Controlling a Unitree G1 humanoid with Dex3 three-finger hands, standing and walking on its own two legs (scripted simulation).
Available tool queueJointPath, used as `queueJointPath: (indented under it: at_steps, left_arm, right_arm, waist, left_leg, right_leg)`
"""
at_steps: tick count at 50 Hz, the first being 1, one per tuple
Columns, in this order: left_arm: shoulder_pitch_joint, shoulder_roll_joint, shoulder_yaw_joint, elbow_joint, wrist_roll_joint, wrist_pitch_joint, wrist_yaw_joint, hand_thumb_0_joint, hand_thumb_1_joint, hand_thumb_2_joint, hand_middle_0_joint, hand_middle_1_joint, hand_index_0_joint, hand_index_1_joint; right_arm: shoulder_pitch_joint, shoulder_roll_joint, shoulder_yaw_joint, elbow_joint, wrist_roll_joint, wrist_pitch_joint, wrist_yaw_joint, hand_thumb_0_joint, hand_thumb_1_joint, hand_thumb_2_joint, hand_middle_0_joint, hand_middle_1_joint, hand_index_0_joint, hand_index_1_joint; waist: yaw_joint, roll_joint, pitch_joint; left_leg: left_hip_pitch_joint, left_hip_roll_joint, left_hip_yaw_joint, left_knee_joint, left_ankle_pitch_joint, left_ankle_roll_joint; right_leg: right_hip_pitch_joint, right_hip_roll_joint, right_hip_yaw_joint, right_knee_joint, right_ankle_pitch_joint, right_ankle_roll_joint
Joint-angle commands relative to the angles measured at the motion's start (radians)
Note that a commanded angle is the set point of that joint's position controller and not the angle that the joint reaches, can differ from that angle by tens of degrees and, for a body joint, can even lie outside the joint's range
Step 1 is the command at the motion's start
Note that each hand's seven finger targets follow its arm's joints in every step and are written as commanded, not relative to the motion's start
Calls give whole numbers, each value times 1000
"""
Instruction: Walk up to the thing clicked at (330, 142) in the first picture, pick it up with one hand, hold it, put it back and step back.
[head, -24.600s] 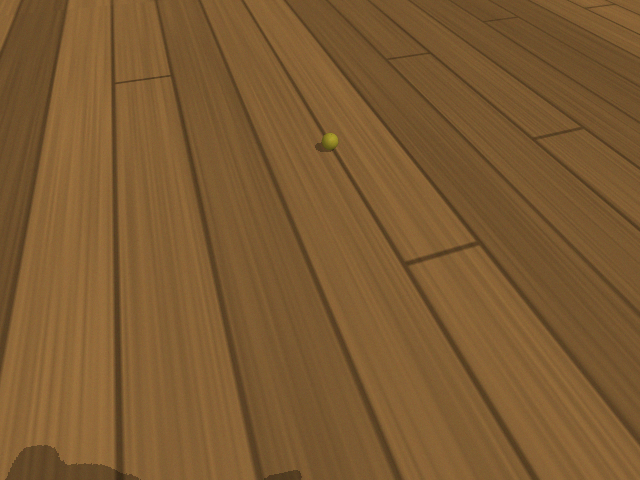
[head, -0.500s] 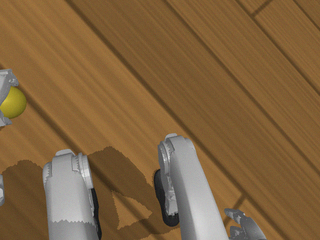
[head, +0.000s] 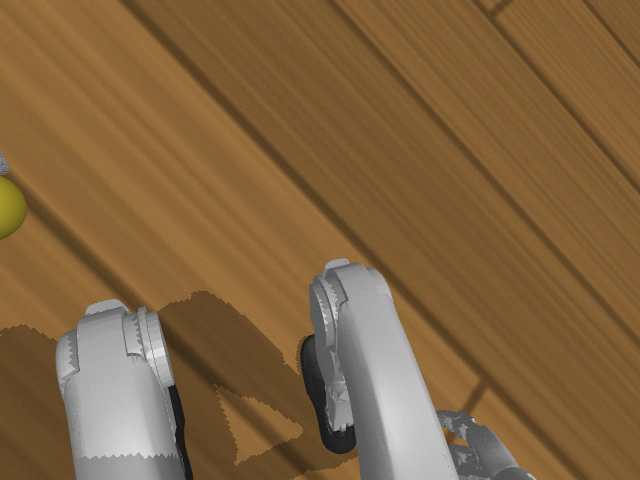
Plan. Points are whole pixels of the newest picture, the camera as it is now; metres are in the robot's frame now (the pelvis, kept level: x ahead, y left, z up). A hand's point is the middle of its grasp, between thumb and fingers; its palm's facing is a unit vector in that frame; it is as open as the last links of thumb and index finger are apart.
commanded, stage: lower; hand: left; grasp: from above
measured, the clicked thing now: out of the picture +0.46 +0.33 -0.20
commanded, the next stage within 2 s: rest in 0.12 s
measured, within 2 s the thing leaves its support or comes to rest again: rests again in 1.38 s
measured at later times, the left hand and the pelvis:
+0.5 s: hand out of the picture +0.45 +0.33 -0.22, palm faces -0.44 -0.11 -0.89, open 11.0 cm; pelvis +0.01 +0.00 -0.03, yaw -2 degrees
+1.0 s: hand (4, 220) +0.45 +0.33 -0.25, palm faces -0.44 -0.12 -0.89, open 11.0 cm; pelvis +0.00 +0.00 -0.04, yaw -4 degrees
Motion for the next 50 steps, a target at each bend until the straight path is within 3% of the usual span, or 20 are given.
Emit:
queueJointPath:
  at_steps: [1,3,10,15,18,20,22,27,29,33,35,36,37,38,40,43,44,46,48,50]
  left_arm:
    - [-322,301,43,-150,-11,-20,55,0,536,935,-870,-964,-907,-926]
    - [-309,314,50,-137,-8,-26,66,0,542,912,-877,-949,-915,-911]
    - [-301,348,81,-156,5,-30,103,0,555,919,-904,-906,-928,-881]
    - [-306,333,69,-137,7,-22,116,0,548,928,-892,-881,-920,-853]
    - [-295,363,90,-135,3,-28,124,0,566,954,-915,-881,-936,-859]
    - [-276,342,69,-92,4,-26,124,0,588,951,-925,-888,-950,-863]
    - [-294,384,95,-124,7,-32,130,0,608,966,-945,-882,-966,-862]
    - [-257,373,86,-60,8,-32,140,0,621,976,-972,-872,-985,-859]
    - [-264,410,111,-87,8,-39,148,0,633,976,-972,-866,-986,-852]
    - [-253,391,97,-47,7,-38,156,0,650,962,-989,-853,-1003,-839]
    - [-266,428,107,-72,11,-42,164,0,638,977,-994,-837,-999,-832]
    - [-244,409,90,-38,15,-37,163,0,633,992,-998,-837,-998,-838]
    - [-265,412,91,-63,12,-40,167,0,642,997,-999,-843,-1001,-841]
    - [-266,442,117,-85,10,-41,175,0,639,1005,-1000,-842,-1000,-843]
    - [-255,449,118,-59,12,-41,181,0,657,1015,-1014,-844,-1013,-846]
    - [-248,392,83,-13,12,-36,178,0,671,981,-1005,-856,-1016,-846]
    - [-274,433,103,-52,9,-41,184,0,656,985,-998,-855,-1007,-846]
    - [-253,414,77,-5,10,-37,184,0,656,955,-994,-838,-1007,-825]
    - [-251,460,110,-24,14,-42,195,0,648,997,-999,-848,-1003,-845]
    - [-249,441,100,-16,19,-43,199,0,654,995,-998,-857,-1005,-850]
  right_arm:
    - [203,-262,-71,-4,-13,-2,-11,0,-909,-902,200,300,200,300]
    - [191,-263,-66,-5,-13,-2,-12,0,-909,-903,200,300,200,300]
    - [184,-276,-61,-8,-29,-6,-8,0,-908,-901,200,300,200,300]
    - [185,-280,-51,-2,-42,-14,-4,0,-900,-897,200,300,200,300]
    - [188,-287,-47,3,-49,-17,-1,0,-901,-897,200,300,200,300]
    - [175,-282,-38,2,-50,-21,3,0,-901,-897,200,300,200,300]
    - [185,-288,-35,4,-57,-21,4,0,-900,-897,200,300,200,300]
    - [166,-294,-18,-6,-68,-24,10,0,-903,-899,200,300,200,300]
    - [168,-304,-15,-8,-74,-25,11,0,-900,-898,200,300,200,300]
    - [159,-306,-4,-10,-82,-31,17,0,-901,-899,200,300,200,300]
    - [153,-313,-1,-12,-82,-35,16,0,-901,-899,200,300,200,300]
    - [143,-307,5,-11,-84,-37,17,0,-902,-899,200,300,200,300]
    - [148,-310,5,-8,-87,-41,19,0,-901,-899,200,300,200,300]
    - [151,-316,3,-10,-87,-42,19,0,-901,-899,200,300,200,300]
    - [141,-315,10,-17,-93,-47,23,0,-901,-899,200,300,200,300]
    - [139,-317,16,-10,-101,-50,27,0,-902,-899,200,300,200,300]
    - [131,-323,15,-17,-101,-55,25,0,-901,-899,200,300,200,300]
    - [128,-325,25,-14,-99,-59,27,0,-902,-900,200,300,200,300]
    - [119,-334,26,-27,-103,-60,25,0,-901,-900,200,300,200,300]
    - [119,-331,29,-20,-111,-62,27,0,-901,-900,200,300,200,300]
  waist:
    - [-2,338,-675]
    - [9,338,-663]
    - [1,391,-670]
    - [-27,385,-650]
    - [-21,386,-660]
    - [-24,379,-644]
    - [-23,389,-664]
    - [-32,380,-625]
    - [-31,375,-642]
    - [-43,390,-601]
    - [-38,391,-617]
    - [-36,399,-608]
    - [-50,386,-618]
    - [-42,386,-636]
    - [-46,386,-612]
    - [-64,401,-563]
    - [-62,410,-577]
    - [-60,400,-559]
    - [-53,400,-579]
    - [-59,407,-578]
  left_leg:
    - [549,-16,131,-195,148,48]
    - [543,-16,132,-190,131,47]
    - [562,-16,125,-172,138,41]
    - [552,-11,117,-141,159,42]
    - [538,-11,116,-125,176,43]
    - [518,-10,113,-120,162,42]
    - [523,-9,110,-109,189,42]
    - [495,-8,107,-94,183,43]
    - [501,-7,102,-89,193,43]
    - [493,-7,99,-89,167,41]
    - [499,-5,95,-80,175,41]
    - [493,-3,97,-77,166,42]
    - [491,-1,96,-67,185,44]
    - [498,-1,95,-65,204,44]
    - [476,1,94,-57,201,44]
    - [488,-1,86,-71,157,38]
    - [493,2,84,-68,159,39]
    - [472,0,82,-71,140,38]
    - [485,1,78,-68,150,39]
    - [487,2,77,-68,154,38]
  right_leg:
    - [272,24,-131,-216,240,-93]
    - [258,28,-132,-214,223,-94]
    - [240,26,-145,-174,227,-95]
    - [231,29,-152,-160,257,-89]
    - [249,30,-157,-151,272,-87]
    - [240,34,-158,-144,262,-90]
    - [263,37,-160,-140,289,-86]
    - [264,40,-168,-131,289,-84]
    - [279,41,-174,-127,298,-83]
    - [258,45,-181,-122,273,-86]
    - [261,47,-182,-118,283,-87]
    - [272,48,-175,-122,277,-84]
    - [283,51,-176,-122,304,-81]
    - [297,50,-178,-120,321,-79]
    - [298,51,-176,-114,319,-80]
    - [240,53,-196,-109,265,-87]
    - [252,56,-194,-115,273,-84]
    - [245,57,-197,-113,253,-88]
    - [264,57,-202,-110,266,-85]
    - [264,59,-205,-105,272,-85]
